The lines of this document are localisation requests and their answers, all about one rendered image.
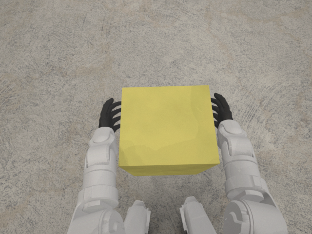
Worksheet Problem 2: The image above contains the robot left forearm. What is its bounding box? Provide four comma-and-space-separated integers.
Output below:
69, 127, 118, 226

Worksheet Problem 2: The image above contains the robot right upper arm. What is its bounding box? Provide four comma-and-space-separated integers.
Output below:
223, 199, 288, 234

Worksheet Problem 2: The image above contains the left robot hand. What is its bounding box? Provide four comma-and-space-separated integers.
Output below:
98, 98, 121, 133

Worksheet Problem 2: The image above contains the left robot shin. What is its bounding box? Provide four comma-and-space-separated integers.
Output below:
128, 200, 146, 211

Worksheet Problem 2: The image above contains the right robot hand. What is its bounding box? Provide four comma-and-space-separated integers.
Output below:
211, 93, 233, 129

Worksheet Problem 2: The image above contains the robot right thigh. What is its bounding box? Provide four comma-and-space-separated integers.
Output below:
179, 201, 217, 234

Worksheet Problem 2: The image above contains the robot right forearm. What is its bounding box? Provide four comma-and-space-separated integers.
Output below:
217, 119, 280, 211

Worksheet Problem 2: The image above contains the carton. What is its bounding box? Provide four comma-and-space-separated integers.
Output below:
118, 85, 220, 176

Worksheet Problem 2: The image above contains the robot left upper arm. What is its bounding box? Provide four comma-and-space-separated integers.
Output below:
67, 209, 126, 234

